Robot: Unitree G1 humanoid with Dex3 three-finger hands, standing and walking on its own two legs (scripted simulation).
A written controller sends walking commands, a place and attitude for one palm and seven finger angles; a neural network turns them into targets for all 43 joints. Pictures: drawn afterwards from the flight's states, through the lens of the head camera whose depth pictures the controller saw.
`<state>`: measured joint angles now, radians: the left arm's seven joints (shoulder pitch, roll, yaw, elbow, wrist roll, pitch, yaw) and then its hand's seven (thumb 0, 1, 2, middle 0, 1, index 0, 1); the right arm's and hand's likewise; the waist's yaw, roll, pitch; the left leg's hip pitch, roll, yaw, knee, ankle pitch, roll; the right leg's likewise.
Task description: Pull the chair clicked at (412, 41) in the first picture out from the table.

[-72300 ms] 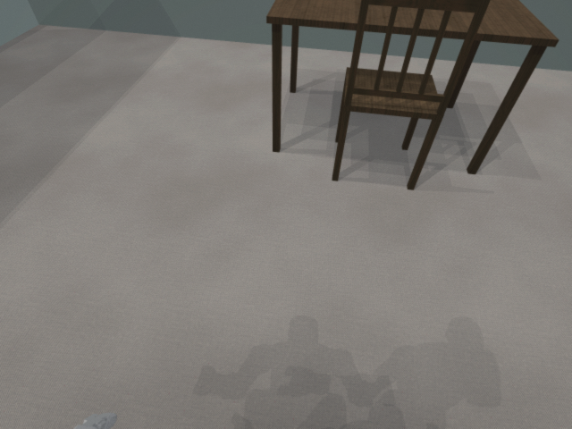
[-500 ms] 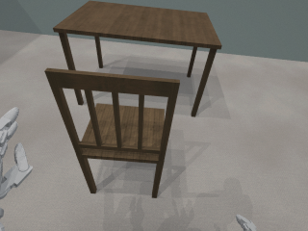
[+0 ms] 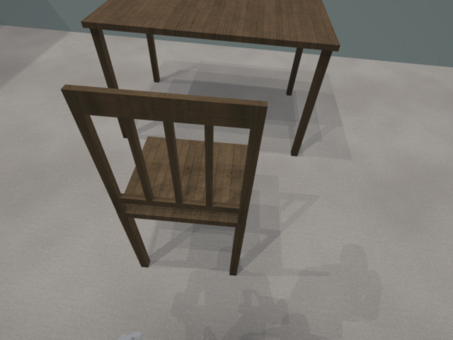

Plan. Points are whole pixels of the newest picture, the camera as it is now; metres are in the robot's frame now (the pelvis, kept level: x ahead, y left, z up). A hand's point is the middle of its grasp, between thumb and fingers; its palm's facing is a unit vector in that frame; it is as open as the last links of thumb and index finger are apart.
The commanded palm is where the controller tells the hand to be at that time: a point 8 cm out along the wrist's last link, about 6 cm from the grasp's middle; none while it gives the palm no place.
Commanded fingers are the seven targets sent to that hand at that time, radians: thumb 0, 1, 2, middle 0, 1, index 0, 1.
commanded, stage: let the arm hang, fingers relaxed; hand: left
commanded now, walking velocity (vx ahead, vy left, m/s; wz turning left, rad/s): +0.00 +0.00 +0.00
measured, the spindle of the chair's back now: (174, 166) +0.55 +0.16 -0.07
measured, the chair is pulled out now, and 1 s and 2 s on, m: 0.64 0.64 0.64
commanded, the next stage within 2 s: look to check the result in 0.86 s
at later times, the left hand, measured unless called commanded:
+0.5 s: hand out of the picture -0.04 +0.18 -0.16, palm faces +0.01 -0.97 -0.24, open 7.4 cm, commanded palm none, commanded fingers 0.00 0.90 0.90 -0.20 -0.30 -0.20 -0.30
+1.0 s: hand out of the picture -0.02 +0.15 -0.17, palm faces +0.03 -0.98 -0.17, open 7.4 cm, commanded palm none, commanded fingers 0.00 0.90 0.90 -0.20 -0.30 -0.20 -0.30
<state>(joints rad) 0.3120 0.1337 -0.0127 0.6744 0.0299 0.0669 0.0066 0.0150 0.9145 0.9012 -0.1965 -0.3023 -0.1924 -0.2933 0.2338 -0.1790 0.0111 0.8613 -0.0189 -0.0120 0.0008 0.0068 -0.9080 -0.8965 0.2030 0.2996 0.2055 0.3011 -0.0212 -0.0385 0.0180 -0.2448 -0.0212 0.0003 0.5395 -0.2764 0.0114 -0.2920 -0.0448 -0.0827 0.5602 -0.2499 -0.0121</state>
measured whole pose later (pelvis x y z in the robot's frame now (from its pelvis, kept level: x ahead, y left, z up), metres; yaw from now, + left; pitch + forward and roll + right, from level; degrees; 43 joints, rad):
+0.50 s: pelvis -0.01 -0.01 +0.01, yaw +0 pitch +0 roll +0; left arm 0.36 0.18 -0.02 1.05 0.01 0.02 0.03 0.01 0.92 0.90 -0.20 -0.30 -0.20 -0.29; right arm 0.42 -0.12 0.00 1.07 -0.01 0.01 -0.02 0.00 -0.91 -0.90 0.20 0.30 0.20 0.30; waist 0.00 0.03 0.04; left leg -0.24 0.00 -0.01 0.46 -0.22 0.00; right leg -0.27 -0.02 -0.09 0.44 -0.17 -0.03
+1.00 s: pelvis -0.01 -0.01 +0.01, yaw +0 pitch -1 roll +0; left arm 0.32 0.13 -0.02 1.07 0.01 0.00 0.04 0.01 0.92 0.90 -0.20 -0.30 -0.20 -0.29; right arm 0.36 -0.09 0.00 1.07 -0.01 -0.01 -0.03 0.00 -0.91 -0.90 0.20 0.30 0.20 0.30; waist 0.01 0.01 0.04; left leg -0.23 0.01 -0.01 0.46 -0.22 -0.01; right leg -0.25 -0.01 -0.10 0.44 -0.18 -0.04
